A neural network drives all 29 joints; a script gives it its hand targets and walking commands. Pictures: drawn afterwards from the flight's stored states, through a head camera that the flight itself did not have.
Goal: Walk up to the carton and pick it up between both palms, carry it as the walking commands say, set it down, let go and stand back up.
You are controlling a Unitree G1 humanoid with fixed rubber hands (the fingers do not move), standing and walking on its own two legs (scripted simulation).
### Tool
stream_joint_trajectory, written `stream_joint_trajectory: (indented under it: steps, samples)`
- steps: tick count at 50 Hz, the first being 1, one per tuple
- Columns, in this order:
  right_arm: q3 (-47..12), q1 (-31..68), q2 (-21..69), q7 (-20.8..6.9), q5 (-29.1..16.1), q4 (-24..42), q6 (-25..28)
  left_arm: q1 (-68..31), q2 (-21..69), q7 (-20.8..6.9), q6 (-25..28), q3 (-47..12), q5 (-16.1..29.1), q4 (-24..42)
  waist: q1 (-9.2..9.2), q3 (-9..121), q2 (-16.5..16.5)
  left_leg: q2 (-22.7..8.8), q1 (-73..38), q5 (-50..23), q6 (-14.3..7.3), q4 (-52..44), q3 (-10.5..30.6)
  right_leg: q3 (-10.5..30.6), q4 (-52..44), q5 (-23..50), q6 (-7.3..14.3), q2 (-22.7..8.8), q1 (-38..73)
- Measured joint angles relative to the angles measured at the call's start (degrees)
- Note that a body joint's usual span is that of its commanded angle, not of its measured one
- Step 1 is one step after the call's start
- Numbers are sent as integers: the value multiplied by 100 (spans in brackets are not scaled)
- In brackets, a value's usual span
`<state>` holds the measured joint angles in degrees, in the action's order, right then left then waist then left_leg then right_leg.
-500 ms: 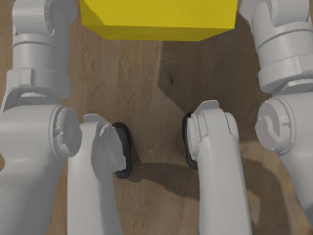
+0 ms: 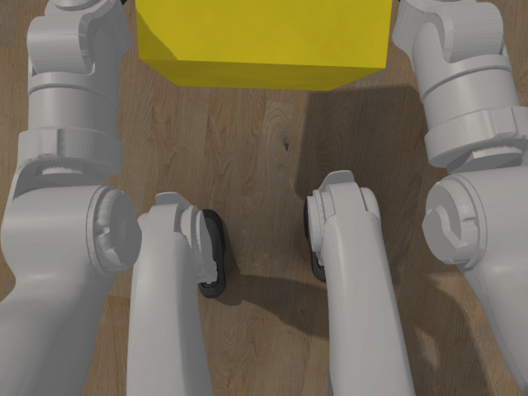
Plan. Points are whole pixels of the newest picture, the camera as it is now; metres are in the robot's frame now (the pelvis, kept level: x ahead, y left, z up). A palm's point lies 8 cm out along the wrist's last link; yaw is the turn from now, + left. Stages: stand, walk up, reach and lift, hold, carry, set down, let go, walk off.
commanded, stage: reach and lift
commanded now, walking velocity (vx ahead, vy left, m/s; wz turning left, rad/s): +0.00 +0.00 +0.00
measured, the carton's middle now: out of the picture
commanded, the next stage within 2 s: none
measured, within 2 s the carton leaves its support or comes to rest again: neither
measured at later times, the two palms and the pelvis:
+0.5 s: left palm out of the picture +0.56 +0.12 -0.01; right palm out of the picture +0.52 -0.20 -0.02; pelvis +0.00 +0.00 +0.05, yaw -1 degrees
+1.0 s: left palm out of the picture +0.54 +0.12 +0.06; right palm out of the picture +0.50 -0.20 +0.05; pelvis +0.00 +0.00 +0.11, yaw -2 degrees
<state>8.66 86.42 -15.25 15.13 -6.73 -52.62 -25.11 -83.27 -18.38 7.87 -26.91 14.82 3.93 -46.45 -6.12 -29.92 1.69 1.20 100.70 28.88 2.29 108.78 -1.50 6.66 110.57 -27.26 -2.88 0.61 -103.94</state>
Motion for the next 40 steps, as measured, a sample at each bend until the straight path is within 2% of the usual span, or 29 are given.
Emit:
stream_joint_trajectory:
  steps: [40]
  samples:
    - [0, -933, 347, 169, 1, 443, -160, 928, 244, -79, 6, 44, -100, 275, 155, 20, 0, 0, -2014, -217, -68, -1563, 0, -9, -1602, 238, 0, 0, 2029]
